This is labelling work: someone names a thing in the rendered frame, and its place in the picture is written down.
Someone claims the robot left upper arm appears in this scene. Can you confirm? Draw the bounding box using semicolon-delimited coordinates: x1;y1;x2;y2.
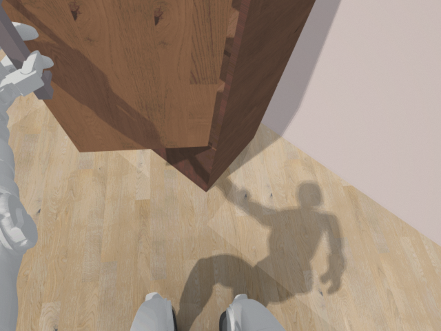
0;192;38;331

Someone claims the robot left thigh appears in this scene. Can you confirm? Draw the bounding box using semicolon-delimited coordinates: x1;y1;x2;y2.
130;298;174;331

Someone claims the robot right thigh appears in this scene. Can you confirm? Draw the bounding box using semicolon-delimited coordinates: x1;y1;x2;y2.
226;299;286;331

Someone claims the left robot forearm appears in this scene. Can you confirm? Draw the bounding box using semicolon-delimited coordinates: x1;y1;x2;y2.
0;106;20;200

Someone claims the robot thigh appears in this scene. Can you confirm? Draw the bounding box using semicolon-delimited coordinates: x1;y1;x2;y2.
130;298;174;331
226;299;286;331

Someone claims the left robot hand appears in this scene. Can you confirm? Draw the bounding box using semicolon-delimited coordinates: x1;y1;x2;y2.
0;22;54;111

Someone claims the cupboard door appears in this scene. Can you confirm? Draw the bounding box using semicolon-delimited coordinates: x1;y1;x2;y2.
1;0;233;152

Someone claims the handle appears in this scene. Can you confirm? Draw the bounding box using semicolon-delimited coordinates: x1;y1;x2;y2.
0;0;54;100

